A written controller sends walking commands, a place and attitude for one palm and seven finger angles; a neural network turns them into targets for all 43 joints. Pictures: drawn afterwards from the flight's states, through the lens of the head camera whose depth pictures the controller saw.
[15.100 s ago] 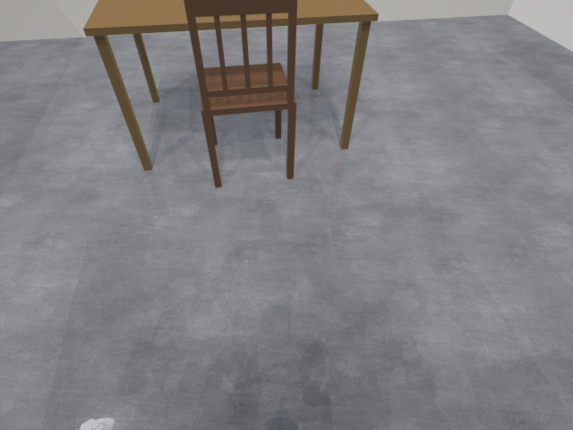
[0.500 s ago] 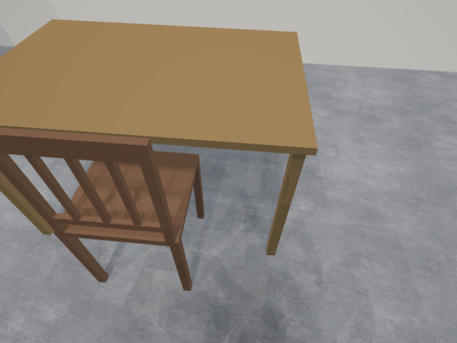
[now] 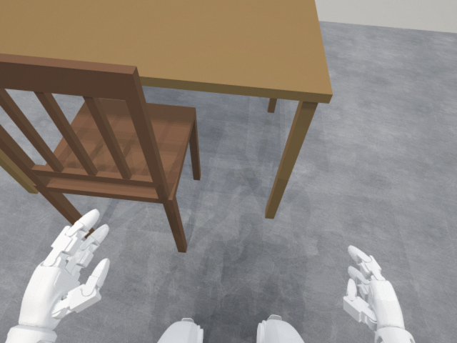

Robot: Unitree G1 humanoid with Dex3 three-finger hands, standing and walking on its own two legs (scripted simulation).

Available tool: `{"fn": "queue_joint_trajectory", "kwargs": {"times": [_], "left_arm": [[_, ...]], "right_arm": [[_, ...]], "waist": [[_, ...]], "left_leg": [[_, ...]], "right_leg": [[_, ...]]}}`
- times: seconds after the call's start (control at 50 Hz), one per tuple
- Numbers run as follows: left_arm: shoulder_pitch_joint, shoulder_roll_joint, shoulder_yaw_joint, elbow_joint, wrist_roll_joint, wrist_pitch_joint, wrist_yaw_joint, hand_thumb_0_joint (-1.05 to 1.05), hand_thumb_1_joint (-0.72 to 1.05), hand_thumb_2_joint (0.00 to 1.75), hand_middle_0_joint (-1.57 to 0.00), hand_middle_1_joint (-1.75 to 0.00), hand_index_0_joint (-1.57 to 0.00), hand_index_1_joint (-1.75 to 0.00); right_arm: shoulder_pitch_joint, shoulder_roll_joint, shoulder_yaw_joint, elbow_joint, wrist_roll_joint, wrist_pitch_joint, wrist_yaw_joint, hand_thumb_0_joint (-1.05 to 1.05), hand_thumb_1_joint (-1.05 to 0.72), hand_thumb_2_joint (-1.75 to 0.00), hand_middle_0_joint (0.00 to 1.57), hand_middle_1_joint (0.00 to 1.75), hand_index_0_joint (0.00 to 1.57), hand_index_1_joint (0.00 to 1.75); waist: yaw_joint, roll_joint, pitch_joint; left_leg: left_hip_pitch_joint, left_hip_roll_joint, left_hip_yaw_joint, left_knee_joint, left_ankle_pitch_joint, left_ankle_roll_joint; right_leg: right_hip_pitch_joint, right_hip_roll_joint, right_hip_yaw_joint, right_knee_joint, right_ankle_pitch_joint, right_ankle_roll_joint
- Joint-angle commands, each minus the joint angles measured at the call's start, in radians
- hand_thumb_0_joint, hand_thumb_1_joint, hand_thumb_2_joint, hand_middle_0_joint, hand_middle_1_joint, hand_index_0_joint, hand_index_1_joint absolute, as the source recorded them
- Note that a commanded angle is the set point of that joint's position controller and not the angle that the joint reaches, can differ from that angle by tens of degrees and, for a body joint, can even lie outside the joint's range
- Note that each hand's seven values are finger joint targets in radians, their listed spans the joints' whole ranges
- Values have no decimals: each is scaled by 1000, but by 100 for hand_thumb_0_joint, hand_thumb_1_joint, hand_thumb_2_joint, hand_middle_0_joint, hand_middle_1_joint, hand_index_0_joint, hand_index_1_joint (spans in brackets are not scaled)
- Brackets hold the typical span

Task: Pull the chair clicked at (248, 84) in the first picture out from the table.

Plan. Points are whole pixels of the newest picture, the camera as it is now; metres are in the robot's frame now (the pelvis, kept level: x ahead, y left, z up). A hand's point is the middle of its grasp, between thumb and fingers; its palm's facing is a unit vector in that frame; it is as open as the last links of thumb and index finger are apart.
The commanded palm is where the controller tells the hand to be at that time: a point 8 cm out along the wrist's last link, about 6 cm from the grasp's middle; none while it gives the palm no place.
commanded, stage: raise the hand toward the chair's back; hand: left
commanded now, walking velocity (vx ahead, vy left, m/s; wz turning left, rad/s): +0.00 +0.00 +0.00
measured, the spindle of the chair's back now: (71, 138) +0.51 +0.41 -0.02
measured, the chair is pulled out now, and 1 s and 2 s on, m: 0.00 0.00 0.00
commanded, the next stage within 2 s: aim the fingers beside a spindle in 1.76 s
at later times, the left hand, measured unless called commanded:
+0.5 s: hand (88, 278) +0.21 +0.23 +0.02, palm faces -0.02 -1.00 -0.04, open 12.9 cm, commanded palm +0.18 +0.29 +0.03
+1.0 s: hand (93, 260) +0.23 +0.23 +0.04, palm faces -0.02 -1.00 -0.06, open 16.6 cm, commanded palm +0.21 +0.29 +0.04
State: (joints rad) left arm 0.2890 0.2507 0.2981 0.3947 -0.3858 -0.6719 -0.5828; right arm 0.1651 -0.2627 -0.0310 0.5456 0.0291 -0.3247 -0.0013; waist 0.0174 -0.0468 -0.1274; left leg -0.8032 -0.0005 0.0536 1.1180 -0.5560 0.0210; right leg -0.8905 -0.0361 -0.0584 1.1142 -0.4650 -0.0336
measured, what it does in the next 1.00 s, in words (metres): stands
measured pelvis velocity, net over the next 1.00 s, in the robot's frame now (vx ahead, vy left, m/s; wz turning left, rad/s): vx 0.01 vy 0.02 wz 0.02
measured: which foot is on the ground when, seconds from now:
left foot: down 0.00-1.00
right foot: down 0.00-1.00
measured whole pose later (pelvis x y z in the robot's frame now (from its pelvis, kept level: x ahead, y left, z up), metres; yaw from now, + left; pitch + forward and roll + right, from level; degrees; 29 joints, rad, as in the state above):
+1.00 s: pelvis +0.01 +0.02 +0.00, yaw +1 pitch +17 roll -3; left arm 0.34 0.28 0.21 0.01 -0.29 -0.37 -0.34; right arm 0.21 -0.23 0.02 0.52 0.03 -0.23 -0.05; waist 0.00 0.02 -0.15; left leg -0.90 0.00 -0.01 1.18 -0.58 0.04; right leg -0.92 -0.03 -0.12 1.09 -0.46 -0.01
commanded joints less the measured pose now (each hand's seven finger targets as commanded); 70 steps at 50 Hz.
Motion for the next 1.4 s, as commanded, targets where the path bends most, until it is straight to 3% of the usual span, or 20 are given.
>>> {"fn": "queue_joint_trajectory", "kwargs": {"times": [0.0, 0.04, 0.06, 0.08, 0.1, 0.12, 0.14, 0.26, 0.28, 0.32, 0.36, 0.48, 0.6, 0.68, 0.76, 0.84, 1.14, 1.38], "left_arm": [[-27, 235, 152, -430, -89, 39, -10, 0, 48, 72, -16, -23, -16, -23], [-35, 162, 77, -528, -47, 82, 50, 0, 43, 70, -15, -23, -15, -23], [-40, 167, 67, -594, -21, 103, 84, 0, 41, 69, -15, -22, -15, -22], [-65, 176, 51, -652, -3, 122, 105, 0, 39, 68, -15, -22, -15, -22], [-27, 187, 69, -643, 23, 144, 127, 0, 36, 67, -15, -22, -15, -22], [15, 145, 23, -638, 42, 166, 137, 0, 34, 66, -14, -21, -14, -21], [14, 145, 19, -642, 51, 183, 149, 0, 32, 65, -14, -21, -14, -21], [78, 148, 47, -547, 44, 261, 172, 0, 18, 59, -13, -19, -13, -19], [65, 151, 46, -532, 40, 264, 170, 0, 15, 58, -13, -18, -13, -18], [64, 157, 50, -569, 37, 258, 178, 0, 11, 56, -12, -18, -12, -18], [78, 137, 24, -575, 42, 253, 192, 0, 6, 54, -12, -17, -12, -17], [71, 152, 20, -567, 63, 231, 223, 0, -8, 48, -10, -15, -10, -15], [62, 147, -8, -625, 88, 215, 255, 0, -22, 42, -9, -12, -9, -12], [70, 153, -5, -610, 97, 221, 272, 0, -31, 38, -8, -11, -8, -11], [49, 149, -6, -591, 86, 226, 264, 0, -41, 34, -7, -9, -7, -9], [35, 155, -7, -600, 88, 232, 253, 0, -50, 30, -6, -8, -6, -8], [-36, 171, 13, -557, 74, 252, 234, 0, -50, 30, -6, -8, -6, -8], [-52, 171, 15, -504, 76, 253, 241, 0, -50, 30, -6, -8, -6, -8]], "right_arm": [[-6, -146, -48, -207, 4, -43, -29, 0, -90, -90, 20, 30, 20, 30], [-6, -134, -49, -190, 6, -34, -38, 0, -90, -90, 20, 30, 20, 30], [3, -132, -49, -180, 1, -29, -41, 0, -90, -90, 20, 30, 20, 30], [9, -130, -43, -168, -7, -24, -45, 0, -90, -90, 20, 30, 20, 30], [7, -121, -53, -147, -3, -17, -48, 0, -90, -90, 20, 30, 20, 30], [6, -117, -48, -149, -1, -12, -48, 0, -90, -90, 20, 30, 20, 30], [5, -116, -48, -142, 0, -8, -50, 0, -90, -90, 20, 30, 20, 30], [-16, -106, -37, -140, 9, 12, -57, 0, -90, -90, 20, 30, 20, 30], [-19, -106, -31, -144, 8, 14, -58, 0, -90, -90, 20, 30, 20, 30], [-10, -105, -31, -157, 6, 11, -58, 0, -90, -90, 20, 30, 20, 30], [-4, -104, -28, -163, 7, 8, -56, 0, -90, -90, 20, 30, 20, 30], [11, -112, -27, -161, 4, 11, -56, 0, -90, -90, 20, 30, 20, 30], [28, -116, -29, -165, 3, 19, -55, 0, -90, -90, 20, 30, 20, 30], [31, -115, -29, -163, 1, 28, -55, 0, -90, -90, 20, 30, 20, 30], [34, -117, -27, -166, 5, 38, -57, 0, -90, -90, 20, 30, 20, 30], [41, -116, -23, -167, 4, 41, -58, 0, -90, -90, 20, 30, 20, 30], [54, -115, -19, -157, 4, 50, -62, 0, -90, -90, 20, 30, 20, 30], [54, -118, -21, -155, 5, 65, -57, 0, -90, -90, 20, 30, 20, 30]], "waist": [[43, 131, -297], [4, 120, -251], [0, 166, -267], [-16, 162, -274], [-13, 152, -278], [-23, 161, -251], [-28, 143, -251], [-7, 91, -250], [-2, 88, -239], [6, 98, -280], [3, 93, -272], [-6, 74, -236], [-12, 139, -245], [-15, 129, -242], [-27, 99, -231], [-23, 134, -261], [-25, 112, -287], [-24, 94, -261]], "left_leg": [[-52, -13, -65, -59, 229, 1], [-46, -6, -80, -51, 226, 8], [-25, -4, -86, -51, 270, 9], [-15, 2, -100, -48, 301, 10], [-9, 3, -96, -48, 287, 8], [-13, 2, -104, -58, 281, 7], [-13, 1, -115, -63, 289, 5], [-55, -8, -124, -97, 220, -6], [-57, -7, -131, -107, 210, -8], [-39, -8, -126, -115, 216, -9], [-33, -8, -126, -124, 214, -8], [-43, -5, -131, -134, 222, -13], [15, -1, -134, -151, 272, -23], [19, 0, -136, -154, 307, -26], [6, -4, -124, -150, 276, -18], [44, -1, -124, -150, 343, -23], [61, -2, -113, -154, 401, -18], [40, -4, -102, -168, 385, -13]], "right_leg": [[222, 20, 126, -102, 33, 0], [164, 34, 94, -99, 56, 6], [154, 37, 74, -82, 116, 2], [142, 45, 55, -65, 152, 0], [140, 41, 54, -80, 142, 2], [117, 42, 35, -81, 137, 4], [109, 44, 18, -76, 145, 6], [121, 43, -3, -100, 64, 12], [112, 49, -10, -94, 48, 6], [134, 41, -6, -102, 54, 8], [130, 42, -9, -107, 51, 9], [118, 44, -19, -102, 57, 3], [105, 43, -29, -103, 91, 1], [118, 45, -33, -107, 116, 1], [144, 43, -24, -134, 118, 6], [159, 42, -25, -130, 169, 4], [226, 38, -16, -150, 252, 8], [253, 36, -6, -168, 260, 8]]}}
